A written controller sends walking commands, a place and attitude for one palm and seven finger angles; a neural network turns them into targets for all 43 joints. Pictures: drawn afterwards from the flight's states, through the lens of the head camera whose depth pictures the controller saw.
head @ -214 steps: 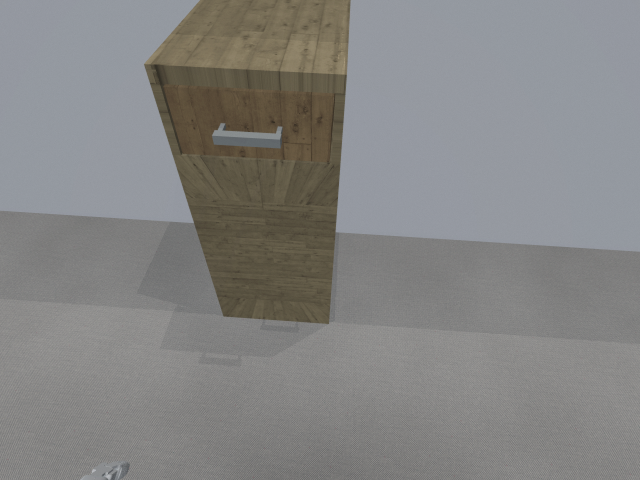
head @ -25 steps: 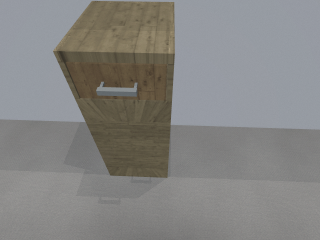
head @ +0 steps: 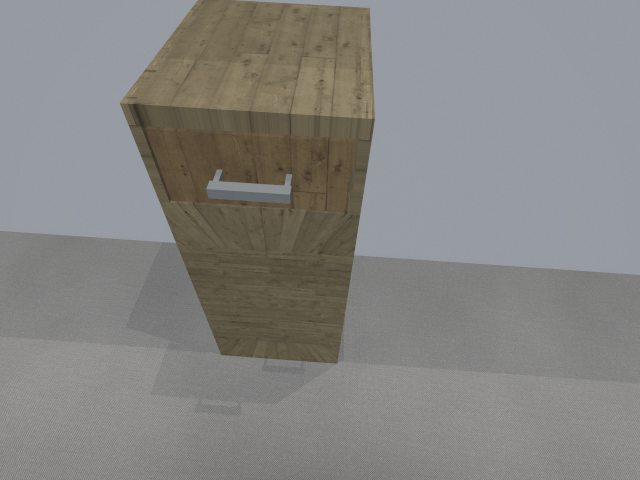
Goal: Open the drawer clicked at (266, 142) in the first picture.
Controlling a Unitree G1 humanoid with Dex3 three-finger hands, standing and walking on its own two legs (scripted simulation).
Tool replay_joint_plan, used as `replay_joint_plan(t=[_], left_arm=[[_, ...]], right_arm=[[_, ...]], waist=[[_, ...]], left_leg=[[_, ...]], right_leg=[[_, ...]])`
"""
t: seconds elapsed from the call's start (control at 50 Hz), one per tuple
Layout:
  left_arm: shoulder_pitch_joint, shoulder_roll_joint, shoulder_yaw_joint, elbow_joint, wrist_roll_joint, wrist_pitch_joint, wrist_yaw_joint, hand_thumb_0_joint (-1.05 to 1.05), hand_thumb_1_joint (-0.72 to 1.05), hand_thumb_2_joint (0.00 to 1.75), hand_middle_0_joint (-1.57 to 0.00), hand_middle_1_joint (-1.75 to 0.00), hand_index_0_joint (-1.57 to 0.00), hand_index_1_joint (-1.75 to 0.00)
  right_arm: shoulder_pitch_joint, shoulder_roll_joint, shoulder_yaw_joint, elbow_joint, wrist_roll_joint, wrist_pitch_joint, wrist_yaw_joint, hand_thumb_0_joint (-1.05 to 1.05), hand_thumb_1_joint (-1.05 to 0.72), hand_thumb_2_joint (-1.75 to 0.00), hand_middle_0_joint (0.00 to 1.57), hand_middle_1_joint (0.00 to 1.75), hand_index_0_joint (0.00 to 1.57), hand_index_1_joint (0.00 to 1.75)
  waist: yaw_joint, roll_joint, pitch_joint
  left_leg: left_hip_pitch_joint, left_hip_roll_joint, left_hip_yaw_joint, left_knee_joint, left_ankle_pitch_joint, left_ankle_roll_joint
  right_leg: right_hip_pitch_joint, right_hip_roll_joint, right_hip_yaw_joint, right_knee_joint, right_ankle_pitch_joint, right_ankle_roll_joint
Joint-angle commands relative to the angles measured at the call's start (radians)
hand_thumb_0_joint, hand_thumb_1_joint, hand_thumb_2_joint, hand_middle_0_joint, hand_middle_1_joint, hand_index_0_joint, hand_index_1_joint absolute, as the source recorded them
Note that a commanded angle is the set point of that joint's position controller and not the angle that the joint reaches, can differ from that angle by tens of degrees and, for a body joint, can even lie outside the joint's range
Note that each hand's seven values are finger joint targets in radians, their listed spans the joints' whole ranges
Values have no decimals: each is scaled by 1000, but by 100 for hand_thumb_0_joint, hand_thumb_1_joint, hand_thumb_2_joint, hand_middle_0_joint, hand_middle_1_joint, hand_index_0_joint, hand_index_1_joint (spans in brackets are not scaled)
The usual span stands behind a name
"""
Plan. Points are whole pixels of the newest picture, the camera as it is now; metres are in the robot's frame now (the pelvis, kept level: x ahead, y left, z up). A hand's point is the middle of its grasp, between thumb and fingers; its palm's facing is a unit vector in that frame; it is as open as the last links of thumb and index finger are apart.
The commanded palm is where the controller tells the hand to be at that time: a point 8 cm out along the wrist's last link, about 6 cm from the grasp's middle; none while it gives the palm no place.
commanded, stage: raise the hand with hooked fingers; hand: left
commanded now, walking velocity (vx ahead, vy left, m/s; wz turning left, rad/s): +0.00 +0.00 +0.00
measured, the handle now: (252, 184) +0.56 +0.16 +0.03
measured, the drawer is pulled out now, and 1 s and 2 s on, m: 0.00 0.00 0.00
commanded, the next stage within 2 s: move the hooked fingers above the handle in 1.86 s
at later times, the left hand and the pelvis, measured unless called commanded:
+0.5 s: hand (155, 471) +0.14 +0.20 -0.04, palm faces -0.01 -0.10 -0.99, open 9.3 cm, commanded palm +0.15 +0.21 +0.03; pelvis -0.02 -0.05 -0.04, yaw +0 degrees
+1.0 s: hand (143, 333) +0.26 +0.22 +0.07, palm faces +0.17 -0.08 -0.98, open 12.2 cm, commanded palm +0.23 +0.22 +0.12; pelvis +0.00 -0.01 -0.01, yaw -3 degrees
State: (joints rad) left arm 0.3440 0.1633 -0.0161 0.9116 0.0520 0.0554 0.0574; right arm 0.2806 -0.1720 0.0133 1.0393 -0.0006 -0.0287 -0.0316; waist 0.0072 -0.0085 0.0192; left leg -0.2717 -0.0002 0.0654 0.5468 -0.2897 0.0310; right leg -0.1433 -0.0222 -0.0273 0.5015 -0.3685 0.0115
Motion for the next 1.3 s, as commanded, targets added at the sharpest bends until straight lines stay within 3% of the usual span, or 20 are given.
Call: replay_joint_plan(t=[0.0, 0.02, 0.04, 0.08, 0.1, 0.14, 0.18, 0.2, 0.26, 0.34, 0.38, 0.44, 0.5, 0.6, 0.7, 0.86, 0.94, 1.04, 1.2, 1.28], left_arm=[[-138, 266, 41, -1104, 105, -67, 183, 0, 83, 87, -21, -34, -21, -34], [177, 10, -102, -846, 115, 43, 186, 0, 81, 86, -21, -36, -21, -36], [-34, 64, -110, -1089, 154, 32, 188, 0, 78, 85, -21, -37, -21, -37], [18, 153, -87, -1033, 352, 24, 225, 0, 74, 83, -21, -40, -21, -40], [96, 178, -59, -976, 425, 34, 242, 0, 71, 82, -21, -42, -21, -42], [243, 188, -43, -936, 589, 30, 279, 0, 67, 80, -22, -45, -22, -45], [340, 129, -81, -812, 735, 16, 298, 0, 62, 78, -22, -48, -22, -48], [337, 124, -72, -801, 789, -3, 297, 0, 60, 77, -22, -50, -22, -50], [250, 255, 10, -948, 915, -63, 325, 0, 53, 74, -23, -54, -23, -54], [42, 388, 115, -1168, 1013, -101, 412, 0, 43, 70, -23, -60, -23, -60], [-92, 421, 139, -1264, 1018, -138, 451, 0, 39, 68, -24, -63, -24, -63], [-194, 423, 140, -1273, 988, -191, 481, 0, 32, 65, -24, -68, -24, -68], [-206, 418, 126, -1235, 970, -211, 465, 0, 25, 62, -25, -72, -25, -72], [-34, 369, 92, -1079, 887, -49, 341, 0, 13, 57, -25, -80, -25, -80], [21, 455, 135, -1175, 860, 25, 213, 0, 1, 52, -26, -87, -26, -87], [-136, 486, 212, -1290, 900, -72, 299, 0, -17, 44, -28, -99, -28, -99], [-223, 451, 167, -1247, 883, -30, 310, 0, -27, 40, -28, -105, -28, -105], [-398, 424, 44, -1201, 862, 74, 204, 0, -38, 35, -29, -112, -29, -112], [-635, 567, 111, -1218, 899, 91, 74, 0, -50, 30, -30, -120, -30, -120], [-708, 552, 98, -1148, 876, 105, 26, 0, -50, 30, -30, -120, -30, -120]], right_arm=[[-41, -164, -46, -233, 31, -312, -79, 0, -90, -90, 20, 30, 20, 30], [-48, -109, -42, -234, 56, -314, -83, 0, -90, -90, 20, 30, 20, 30], [-104, -133, -47, -333, 37, -307, -59, 0, -90, -90, 20, 30, 20, 30], [-138, -176, -59, -401, 8, -276, -50, 0, -90, -90, 20, 30, 20, 30], [-150, -188, -62, -449, -1, -254, -42, 0, -90, -90, 20, 30, 20, 30], [-204, -197, -67, -530, -33, -190, -24, 0, -90, -90, 20, 30, 20, 30], [-242, -183, -70, -544, -42, -100, -1, 0, -90, -90, 20, 30, 20, 30], [-253, -182, -78, -563, -31, -69, 15, 0, -90, -90, 20, 30, 20, 30], [-326, -178, -68, -627, -30, 0, 37, 0, -90, -90, 20, 30, 20, 30], [-317, -150, -66, -662, -68, 45, 30, 0, -90, -90, 20, 30, 20, 30], [-322, -139, -63, -655, -82, 60, 21, 0, -90, -90, 20, 30, 20, 30], [-306, -136, -65, -627, -90, 50, 9, 0, -90, -90, 20, 30, 20, 30], [-313, -149, -63, -618, -95, 49, 19, 0, -90, -90, 20, 30, 20, 30], [-344, -160, -54, -627, -46, 85, 18, 0, -90, -90, 20, 30, 20, 30], [-350, -167, -27, -639, -27, 103, 8, 0, -90, -90, 20, 30, 20, 30], [-327, -152, -49, -614, -45, 81, -2, 0, -90, -90, 20, 30, 20, 30], [-319, -166, -71, -593, -28, 83, 6, 0, -90, -90, 20, 30, 20, 30], [-336, -177, -69, -597, 4, 104, -2, 0, -90, -90, 20, 30, 20, 30], [-346, -169, -32, -594, 5, 129, -8, 0, -90, -90, 20, 30, 20, 30], [-329, -168, -25, -579, 12, 141, 5, 0, -90, -90, 20, 30, 20, 30]], waist=[[-22, 382, -343], [-33, 257, -188], [-17, 140, -112], [-30, -27, -67], [-8, -58, -80], [60, -103, -115], [75, -332, -26], [93, -373, -33], [142, -246, -138], [131, 49, -329], [95, 118, -393], [32, 65, -339], [7, 26, -304], [50, -81, -325], [88, -142, -328], [92, 24, -337], [69, 22, -334], [52, 3, -263], [83, 116, -290], [77, 93, -244]], left_leg=[[380, 93, -157, -171, 691, -65], [269, 91, -154, -200, 562, -25], [153, 79, -153, -159, 463, -25], [-25, 29, -99, -27, 158, -6], [-77, -5, -90, 10, 105, 0], [-139, -34, -66, 50, 86, -1], [-301, -44, -54, 93, 50, -9], [-327, -48, -53, 95, 32, -10], [-363, -67, -32, 126, 11, -8], [-280, -90, -36, 201, 55, 5], [-207, -91, -54, 266, 102, 10], [-209, -88, -78, 347, 75, 17], [-226, -86, -99, 364, 79, 19], [-295, -77, -92, 232, 97, 11], [-277, -71, -72, 139, 119, 7], [-138, -77, -77, 94, 183, 13], [-72, -70, -72, 74, 219, 14], [11, -47, -81, 5, 222, 18], [137, -17, -132, -83, 374, -6], [151, -2, -146, -120, 441, -30]], right_leg=[[-305, 33, -64, 283, -6, -49], [-360, 36, -64, 315, -56, -33], [-351, 10, -47, 232, -36, -35], [-363, 26, -36, 63, 40, -56], [-343, 21, 9, 25, 16, -65], [-338, 39, 79, 37, -22, -74], [-378, 40, 117, 77, 22, -67], [-350, 29, 153, 68, 23, -69], [-292, 8, 218, 104, 23, -71], [-292, 10, 269, 159, 120, -80], [-344, 7, 297, 180, 176, -86], [-421, -4, 330, 153, 137, -76], [-440, -2, 325, 157, 215, -65], [-190, -19, 266, 145, 494, -8], [-8, -45, 245, 146, 676, 23], [-80, -11, 174, 108, 520, -24], [-120, 10, 109, 96, 457, -34], [-152, 24, 50, 39, 292, -35], [-69, 42, 20, 0, 265, -61], [-61, 50, 4, -28, 275, -61]])
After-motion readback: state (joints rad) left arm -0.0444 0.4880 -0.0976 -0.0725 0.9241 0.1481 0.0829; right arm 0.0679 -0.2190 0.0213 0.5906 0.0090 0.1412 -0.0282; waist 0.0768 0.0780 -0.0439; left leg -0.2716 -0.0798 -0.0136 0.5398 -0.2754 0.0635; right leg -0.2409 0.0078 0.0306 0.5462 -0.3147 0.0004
